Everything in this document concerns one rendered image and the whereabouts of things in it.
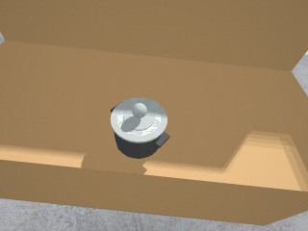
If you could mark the knob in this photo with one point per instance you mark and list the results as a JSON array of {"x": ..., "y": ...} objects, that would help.
[{"x": 139, "y": 110}]

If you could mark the lid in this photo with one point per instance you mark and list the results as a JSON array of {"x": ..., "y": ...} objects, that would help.
[{"x": 139, "y": 129}]

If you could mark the table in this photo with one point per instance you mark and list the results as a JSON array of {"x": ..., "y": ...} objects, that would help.
[{"x": 237, "y": 117}]

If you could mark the pot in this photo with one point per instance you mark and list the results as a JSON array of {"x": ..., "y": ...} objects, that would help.
[{"x": 139, "y": 150}]

